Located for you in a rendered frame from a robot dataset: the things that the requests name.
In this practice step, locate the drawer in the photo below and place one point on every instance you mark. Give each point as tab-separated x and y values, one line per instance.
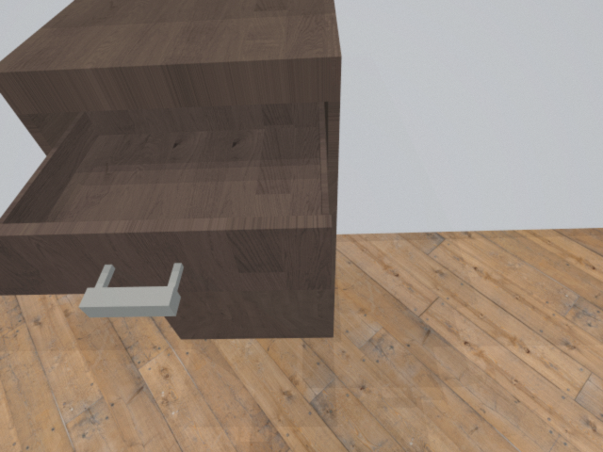
236	193

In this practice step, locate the handle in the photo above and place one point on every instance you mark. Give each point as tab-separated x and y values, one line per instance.
104	301

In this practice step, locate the cabinet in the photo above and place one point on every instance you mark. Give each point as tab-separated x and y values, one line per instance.
100	55

